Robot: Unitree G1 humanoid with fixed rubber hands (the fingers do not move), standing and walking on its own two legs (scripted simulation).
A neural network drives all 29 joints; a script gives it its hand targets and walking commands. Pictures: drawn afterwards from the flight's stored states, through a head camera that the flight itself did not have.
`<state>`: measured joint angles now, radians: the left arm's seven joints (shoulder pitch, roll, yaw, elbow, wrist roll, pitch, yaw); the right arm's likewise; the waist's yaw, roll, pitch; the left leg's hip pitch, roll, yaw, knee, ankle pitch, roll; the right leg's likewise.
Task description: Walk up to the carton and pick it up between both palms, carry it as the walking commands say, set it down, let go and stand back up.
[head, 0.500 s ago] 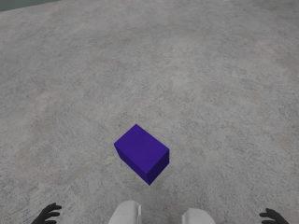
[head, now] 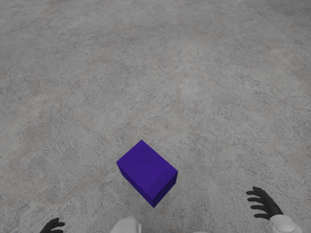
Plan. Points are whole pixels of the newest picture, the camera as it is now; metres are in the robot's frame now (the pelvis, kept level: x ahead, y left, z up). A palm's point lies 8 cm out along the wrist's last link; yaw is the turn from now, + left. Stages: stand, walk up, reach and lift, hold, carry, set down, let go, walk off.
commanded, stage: walk up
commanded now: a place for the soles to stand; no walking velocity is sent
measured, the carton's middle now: (147, 173) +0.48 +0.08 -0.64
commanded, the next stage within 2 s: none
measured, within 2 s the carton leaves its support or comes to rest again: neither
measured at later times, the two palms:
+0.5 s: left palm out of the picture +0.13 +0.31 -0.08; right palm out of the picture +0.08 -0.30 -0.10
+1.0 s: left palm out of the picture +0.12 +0.45 -0.08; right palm (261, 222) +0.15 -0.25 -0.08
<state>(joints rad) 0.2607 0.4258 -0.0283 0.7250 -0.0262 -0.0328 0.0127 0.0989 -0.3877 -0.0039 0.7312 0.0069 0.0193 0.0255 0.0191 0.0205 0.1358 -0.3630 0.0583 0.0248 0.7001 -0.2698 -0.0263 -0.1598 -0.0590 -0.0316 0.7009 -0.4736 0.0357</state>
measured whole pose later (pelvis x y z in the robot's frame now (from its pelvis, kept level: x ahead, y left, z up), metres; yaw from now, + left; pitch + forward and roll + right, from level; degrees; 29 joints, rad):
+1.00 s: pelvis +0.05 +0.10 -0.01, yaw -17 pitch -4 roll -1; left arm 0.43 0.44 0.08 0.84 0.03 0.01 0.13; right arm 0.09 -0.43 -0.13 0.62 -0.07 0.06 0.08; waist 0.06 0.06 0.18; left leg -0.38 0.02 0.07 0.81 -0.36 0.04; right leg -0.31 -0.04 0.19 1.00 -0.59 0.01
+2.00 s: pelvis +0.16 +0.36 -0.02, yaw -46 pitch -7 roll +1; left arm 0.22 0.40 0.00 0.73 -0.02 0.01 0.04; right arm 0.20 -0.43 -0.06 0.70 0.00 0.06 0.05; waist -0.01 0.05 0.17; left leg -0.33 0.02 0.06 0.81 -0.36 0.00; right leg -0.38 -0.02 0.10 0.89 -0.45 0.00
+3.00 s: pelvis +0.17 +0.35 +0.02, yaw -53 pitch -2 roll +1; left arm 0.08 0.35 0.02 0.99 0.00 -0.03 0.03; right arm 0.19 -0.36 -0.06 0.97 0.02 0.01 0.03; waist -0.02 0.02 0.07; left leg -0.11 0.02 0.02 0.44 -0.29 -0.03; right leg -0.25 0.01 0.12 0.49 -0.20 0.02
